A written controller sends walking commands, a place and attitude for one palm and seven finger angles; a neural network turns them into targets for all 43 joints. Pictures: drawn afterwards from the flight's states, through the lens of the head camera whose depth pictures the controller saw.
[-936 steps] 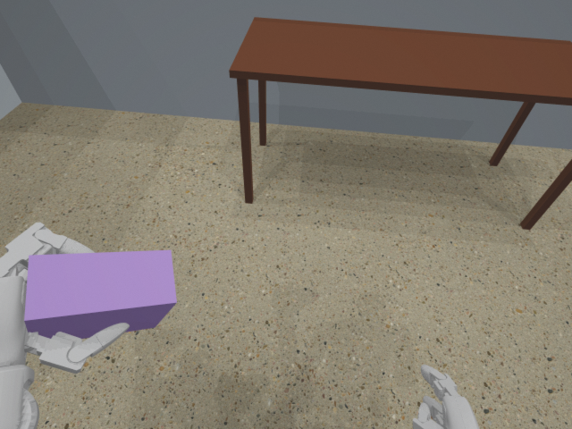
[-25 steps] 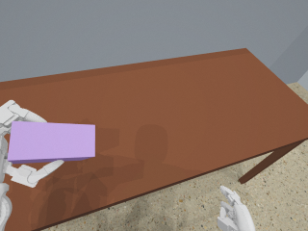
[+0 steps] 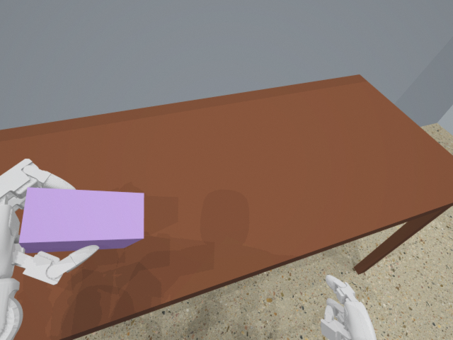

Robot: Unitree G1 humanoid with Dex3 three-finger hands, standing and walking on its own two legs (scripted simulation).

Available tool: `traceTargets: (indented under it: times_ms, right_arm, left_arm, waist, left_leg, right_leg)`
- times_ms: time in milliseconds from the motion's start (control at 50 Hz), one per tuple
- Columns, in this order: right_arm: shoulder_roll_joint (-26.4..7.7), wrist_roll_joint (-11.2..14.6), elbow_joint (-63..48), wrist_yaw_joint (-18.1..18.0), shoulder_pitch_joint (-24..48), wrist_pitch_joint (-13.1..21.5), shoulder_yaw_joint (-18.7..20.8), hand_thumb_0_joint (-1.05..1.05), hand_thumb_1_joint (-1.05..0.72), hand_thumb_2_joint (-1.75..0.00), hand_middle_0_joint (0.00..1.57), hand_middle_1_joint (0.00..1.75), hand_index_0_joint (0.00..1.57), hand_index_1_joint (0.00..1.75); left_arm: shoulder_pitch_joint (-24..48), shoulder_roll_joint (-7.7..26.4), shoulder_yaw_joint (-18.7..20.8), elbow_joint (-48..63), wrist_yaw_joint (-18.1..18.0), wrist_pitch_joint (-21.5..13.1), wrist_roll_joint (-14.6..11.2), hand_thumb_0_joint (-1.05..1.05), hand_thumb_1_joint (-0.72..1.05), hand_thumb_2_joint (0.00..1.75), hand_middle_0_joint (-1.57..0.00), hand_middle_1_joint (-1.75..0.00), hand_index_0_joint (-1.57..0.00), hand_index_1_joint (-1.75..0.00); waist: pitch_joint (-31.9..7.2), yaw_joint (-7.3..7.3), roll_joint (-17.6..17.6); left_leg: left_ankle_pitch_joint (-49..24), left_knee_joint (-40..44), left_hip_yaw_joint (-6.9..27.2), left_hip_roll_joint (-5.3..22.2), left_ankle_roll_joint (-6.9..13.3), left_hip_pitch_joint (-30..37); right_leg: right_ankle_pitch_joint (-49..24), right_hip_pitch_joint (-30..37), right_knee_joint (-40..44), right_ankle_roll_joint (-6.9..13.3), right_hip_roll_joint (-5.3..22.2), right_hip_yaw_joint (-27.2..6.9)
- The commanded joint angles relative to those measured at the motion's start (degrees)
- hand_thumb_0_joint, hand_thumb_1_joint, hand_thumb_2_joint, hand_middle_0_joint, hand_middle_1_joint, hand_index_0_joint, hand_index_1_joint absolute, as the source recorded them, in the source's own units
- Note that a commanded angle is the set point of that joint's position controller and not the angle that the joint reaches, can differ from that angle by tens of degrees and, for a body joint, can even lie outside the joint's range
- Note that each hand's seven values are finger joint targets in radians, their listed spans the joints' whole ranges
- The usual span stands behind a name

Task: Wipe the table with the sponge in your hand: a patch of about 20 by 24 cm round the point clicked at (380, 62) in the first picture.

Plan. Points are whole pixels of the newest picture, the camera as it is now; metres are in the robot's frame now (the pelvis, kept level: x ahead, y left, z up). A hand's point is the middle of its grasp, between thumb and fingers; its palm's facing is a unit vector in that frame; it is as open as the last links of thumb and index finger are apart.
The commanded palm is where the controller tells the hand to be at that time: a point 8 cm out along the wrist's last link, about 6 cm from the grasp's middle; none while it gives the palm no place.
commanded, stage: look again from close up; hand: left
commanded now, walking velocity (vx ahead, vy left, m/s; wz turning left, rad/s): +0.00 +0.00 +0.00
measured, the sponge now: (101, 223) +0.24 +0.20 +0.13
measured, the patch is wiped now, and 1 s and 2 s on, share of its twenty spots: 0.00 0.00 0.00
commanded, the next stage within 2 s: come to a stop and stand still in 0.26 s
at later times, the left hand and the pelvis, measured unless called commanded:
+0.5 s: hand (36, 196) +0.24 +0.27 +0.18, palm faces +0.42 -0.79 -0.45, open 10.1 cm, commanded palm +0.15 +0.27 +0.17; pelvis -0.01 -0.01 +0.00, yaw +0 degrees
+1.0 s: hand (50, 218) +0.22 +0.25 +0.16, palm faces +0.36 -0.87 -0.34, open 10.1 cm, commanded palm +0.16 +0.28 +0.17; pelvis +0.00 +0.00 +0.00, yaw +0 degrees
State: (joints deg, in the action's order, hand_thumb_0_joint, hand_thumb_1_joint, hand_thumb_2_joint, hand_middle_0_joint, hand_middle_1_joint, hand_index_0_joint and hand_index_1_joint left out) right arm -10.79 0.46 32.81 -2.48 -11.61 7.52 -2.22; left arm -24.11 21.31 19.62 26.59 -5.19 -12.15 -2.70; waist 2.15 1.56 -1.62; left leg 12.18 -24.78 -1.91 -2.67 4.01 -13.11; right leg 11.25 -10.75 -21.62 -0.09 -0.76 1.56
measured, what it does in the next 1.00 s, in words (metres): stands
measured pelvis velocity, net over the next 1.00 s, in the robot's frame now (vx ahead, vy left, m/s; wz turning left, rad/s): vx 0.00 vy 0.00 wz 0.00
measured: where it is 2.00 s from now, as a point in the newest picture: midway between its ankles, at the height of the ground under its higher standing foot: outside the picture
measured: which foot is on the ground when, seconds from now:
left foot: down 0.00-1.00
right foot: down 0.00-1.00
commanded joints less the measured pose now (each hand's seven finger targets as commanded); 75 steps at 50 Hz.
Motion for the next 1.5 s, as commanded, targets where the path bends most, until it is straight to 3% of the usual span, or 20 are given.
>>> traceTargets:
  times_ms: [0, 160, 260, 280, 360, 380, 400, 420, 460, 540, 620, 660, 760, 860, 1060, 1160, 1260, 1280, 1460, 1480]
  right_arm:
    - [-8.0, 0.2, -9.0, -0.5, 4.8, 3.1, 3.5, 0.0, -0.9, -0.9, 0.2, 0.3, 0.2, 0.3]
    - [-8.3, 0.4, -8.7, -0.7, 5.5, 3.7, 3.7, 0.0, -0.9, -0.9, 0.2, 0.3, 0.2, 0.3]
    - [-8.3, 0.3, -8.3, -0.8, 5.3, 3.8, 3.8, 0.0, -0.9, -0.9, 0.2, 0.3, 0.2, 0.3]
    - [-8.3, 0.0, -8.1, -0.7, 4.7, 3.6, 3.6, 0.0, -0.9, -0.9, 0.2, 0.3, 0.2, 0.3]
    - [-8.5, 0.4, -8.2, -0.8, 5.4, 3.6, 3.9, 0.0, -0.9, -0.9, 0.2, 0.3, 0.2, 0.3]
    - [-10.2, -3.1, -7.5, 0.3, -3.9, 5.7, 3.5, 0.0, -0.9, -0.9, 0.2, 0.3, 0.2, 0.3]
    - [-2.9, -0.7, -4.7, 0.3, 3.2, 5.0, 1.3, 0.0, -0.9, -0.9, 0.2, 0.3, 0.2, 0.3]
    - [-8.2, -0.4, -7.7, 0.3, 1.4, 6.1, 4.8, 0.0, -0.9, -0.9, 0.2, 0.3, 0.2, 0.3]
    - [-7.6, 0.9, -7.7, 2.4, 3.3, 6.3, 4.7, 0.0, -0.9, -0.9, 0.2, 0.3, 0.2, 0.3]
    - [-8.5, 0.2, -8.3, 2.9, 3.4, 6.4, 4.5, 0.0, -0.9, -0.9, 0.2, 0.3, 0.2, 0.3]
    - [-8.1, 0.4, -8.7, 1.0, 4.3, 6.2, 4.0, 0.0, -0.9, -0.9, 0.2, 0.3, 0.2, 0.3]
    - [-8.0, 0.5, -8.4, 0.4, 5.4, 6.2, 3.7, 0.0, -0.9, -0.9, 0.2, 0.3, 0.2, 0.3]
    - [-7.5, 0.5, -7.9, 0.3, 5.2, 6.9, 3.3, 0.0, -0.9, -0.9, 0.2, 0.3, 0.2, 0.3]
    - [-8.0, 0.4, -7.4, 1.1, 5.0, 6.6, 3.6, 0.0, -0.9, -0.9, 0.2, 0.3, 0.2, 0.3]
    - [-7.7, 0.3, -9.0, 0.2, 5.5, 3.9, 3.4, 0.0, -0.9, -0.9, 0.2, 0.3, 0.2, 0.3]
    - [-8.0, 0.2, -9.2, 0.0, 5.5, 4.0, 3.4, 0.0, -0.9, -0.9, 0.2, 0.3, 0.2, 0.3]
    - [-8.1, 0.2, -8.9, -0.1, 5.3, 3.9, 3.5, 0.0, -0.9, -0.9, 0.2, 0.3, 0.2, 0.3]
    - [-8.1, -0.1, -8.6, -0.1, 4.9, 3.6, 3.3, 0.0, -0.9, -0.9, 0.2, 0.3, 0.2, 0.3]
    - [-8.4, 0.2, -8.7, -0.3, 5.6, 4.2, 3.8, 0.0, -0.9, -0.9, 0.2, 0.3, 0.2, 0.3]
    - [-8.3, -0.1, -8.4, -0.2, 5.1, 3.9, 3.5, 0.0, -0.9, -0.9, 0.2, 0.3, 0.2, 0.3]
  left_arm:
    - [4.6, 8.3, 5.5, 11.5, -1.3, -4.0, -0.4, 0.0, 0.1, 1.3, -1.2, -1.6, -1.2, -1.6]
    - [4.4, 10.8, 7.9, 13.9, -1.8, -4.3, 0.0, 0.0, 0.1, 1.3, -1.2, -1.6, -1.2, -1.6]
    - [3.3, 10.6, 8.0, 13.4, -1.8, -4.1, -0.3, 0.0, 0.1, 1.3, -1.2, -1.6, -1.2, -1.6]
    - [2.7, 8.0, 5.7, 11.6, -1.4, -4.2, -0.6, 0.0, 0.1, 1.3, -1.2, -1.6, -1.2, -1.6]
    - [3.5, 10.2, 7.4, 13.1, -1.7, -3.7, -0.3, 0.0, 0.1, 1.3, -1.2, -1.6, -1.2, -1.6]
    - [63.1, 55.0, 38.4, 27.2, -1.4, -9.9, 9.6, 0.0, 0.1, 1.3, -1.2, -1.6, -1.2, -1.6]
    - [28.7, 18.8, 15.8, -8.4, 1.2, -7.1, 3.0, 0.0, 0.1, 1.3, -1.2, -1.6, -1.2, -1.6]
    - [12.9, 12.2, 11.0, -9.7, 1.9, -6.6, 0.9, 0.0, 0.1, 1.3, -1.2, -1.6, -1.2, -1.6]
    - [5.0, 4.9, 3.9, 3.6, 2.2, -7.6, -1.6, 0.0, 0.1, 1.3, -1.2, -1.6, -1.2, -1.6]
    - [1.3, 9.5, 5.4, 10.9, 0.4, -7.4, -1.0, 0.0, 0.1, 1.3, -1.2, -1.6, -1.2, -1.6]
    - [4.7, 13.3, 10.4, 11.0, -0.4, -7.8, -1.4, 0.0, 0.1, 1.3, -1.2, -1.6, -1.2, -1.6]
    - [8.7, 16.1, 12.9, 13.4, -0.8, -8.1, -1.3, 0.0, 0.1, 1.3, -1.2, -1.6, -1.2, -1.6]
    - [8.8, 12.1, 9.1, 14.3, -0.6, -8.0, -1.4, 0.0, 0.1, 1.3, -1.2, -1.6, -1.2, -1.6]
    - [5.9, 9.2, 6.1, 13.9, -0.8, -6.9, -0.7, 0.0, 0.1, 1.3, -1.2, -1.6, -1.2, -1.6]
    - [5.8, 11.2, 8.4, 14.4, -1.0, -5.6, -0.7, 0.0, 0.1, 1.3, -1.2, -1.6, -1.2, -1.6]
    - [6.1, 10.3, 7.3, 15.2, -1.1, -5.6, -0.4, 0.0, 0.1, 1.3, -1.2, -1.6, -1.2, -1.6]
    - [5.4, 10.2, 7.4, 12.8, -1.3, -5.0, -0.2, 0.0, 0.1, 1.3, -1.2, -1.6, -1.2, -1.6]
    - [5.0, 7.8, 5.3, 11.1, -0.9, -5.2, -0.4, 0.0, 0.1, 1.3, -1.2, -1.6, -1.2, -1.6]
    - [5.4, 10.5, 7.8, 13.4, -1.6, -5.2, 0.4, 0.0, 0.1, 1.3, -1.2, -1.6, -1.2, -1.6]
    - [4.7, 8.5, 5.9, 12.2, -1.2, -5.3, 0.0, 0.0, 0.1, 1.3, -1.2, -1.6, -1.2, -1.6]
  waist:
    - [-7.5, -0.48, 5.8]
    - [-9.1, -0.46, 5.6]
    - [-9.2, -0.47, 5.8]
    - [-8.7, -0.52, 4.8]
    - [-9.1, -0.59, 5.3]
    - [1.0, -0.53, 0.1]
    - [-10.8, -0.74, 0.4]
    - [-10.2, 2.03, 5.6]
    - [-13.2, 0.56, 11.7]
    - [-9.3, 1.05, 1.0]
    - [-7.7, 0.39, 0.5]
    - [-7.9, 0.09, 5.0]
    - [-10.9, 0.09, 8.5]
    - [-10.8, -0.03, 6.7]
    - [-9.3, -0.16, 7.0]
    - [-9.3, -0.25, 8.5]
    - [-8.4, -0.29, 5.7]
    - [-8.0, -0.33, 5.3]
    - [-7.7, -0.31, 6.1]
    - [-7.5, -0.29, 6.2]
  left_leg:
    - [-2.0, 7.5, 7.8, 7.8, -4.1, -1.1]
    - [-2.6, 6.4, 7.4, 7.1, -3.6, -0.2]
    - [-4.9, 5.7, 7.1, 7.0, -3.7, 0.7]
    - [-5.0, 6.0, 7.1, 7.0, -3.5, 0.8]
    - [-7.2, 5.3, 6.9, 6.9, -3.7, 1.4]
    - [-7.6, -1.5, 4.1, 8.3, -1.9, -7.7]
    - [-11.3, 1.2, 6.0, 5.6, -1.7, 2.0]
    - [-9.5, -0.5, 4.5, 5.5, -2.9, 3.8]
    - [-10.1, 1.9, 4.8, 6.0, -2.3, 3.7]
    - [-4.0, 4.3, 6.9, 6.4, -2.5, -2.3]
    - [-2.0, 5.2, 8.1, 6.9, -2.4, -2.3]
    - [-3.1, 5.0, 8.0, 6.9, -2.4, -1.0]
    - [-11.4, 3.3, 7.3, 6.7, -3.3, 3.1]
    - [-18.4, 3.3, 7.5, 7.8, -4.9, 4.5]
    - [-11.2, 5.8, 7.8, 8.0, -5.4, 1.1]
    - [-8.0, 6.7, 7.8, 8.0, -5.5, 0.9]
    - [-4.0, 6.9, 7.7, 7.6, -4.8, -0.2]
    - [-2.5, 7.1, 7.6, 7.6, -4.2, -0.7]
    - [0.3, 7.9, 8.1, 7.4, -4.1, -1.4]
    - [0.1, 8.0, 8.0, 7.3, -3.7, -2.1]
  right_leg:
    - [-5.1, 4.6, 1.8, 1.1, 3.2, -3.6]
    - [-6.3, 5.1, 1.7, 1.2, 3.4, -4.3]
    - [-7.9, 4.6, 2.0, 1.3, 3.6, -4.7]
    - [-7.4, 4.0, 2.4, 1.3, 3.4, -4.1]
    - [-9.5, 4.3, 2.3, 1.4, 3.6, -5.0]
    - [-5.0, -5.7, 4.3, -1.4, 5.2, -5.3]
    - [-2.1, -4.2, 1.8, 2.7, 6.4, -5.3]
    - [-7.0, -1.0, 3.3, 2.4, 5.7, -11.5]
    - [-8.9, 4.6, -1.0, 1.8, 5.5, -8.3]
    - [-4.1, 5.0, -0.2, 1.2, 4.1, -6.4]
    - [-3.5, 3.6, -0.2, 1.1, 4.1, -5.7]
    - [-4.7, 3.1, -0.6, 1.3, 4.1, -5.8]
    - [-10.4, 4.6, -1.2, 1.5, 4.2, -5.3]
    - [-11.8, 4.3, -1.8, 1.3, 3.5, -4.0]
    - [-9.0, 5.2, -0.5, 1.1, 3.1, -3.2]
    - [-7.6, 5.2, -0.2, 1.1, 2.9, -3.1]
    - [-6.7, 5.1, 1.3, 1.0, 3.2, -3.7]
    - [-5.7, 4.7, 2.0, 1.0, 3.2, -3.3]
    - [-4.3, 5.1, 1.6, 1.1, 2.9, -3.8]
    - [-4.3, 5.2, 2.0, 1.0, 2.8, -3.3]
